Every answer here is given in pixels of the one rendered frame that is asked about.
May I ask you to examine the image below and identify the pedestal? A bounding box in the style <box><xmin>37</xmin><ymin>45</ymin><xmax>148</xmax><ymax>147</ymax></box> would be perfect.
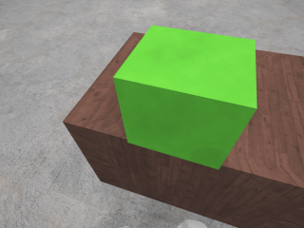
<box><xmin>63</xmin><ymin>32</ymin><xmax>304</xmax><ymax>228</ymax></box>

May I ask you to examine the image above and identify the carton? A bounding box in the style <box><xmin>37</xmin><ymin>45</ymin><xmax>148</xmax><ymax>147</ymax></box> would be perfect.
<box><xmin>113</xmin><ymin>25</ymin><xmax>257</xmax><ymax>170</ymax></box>

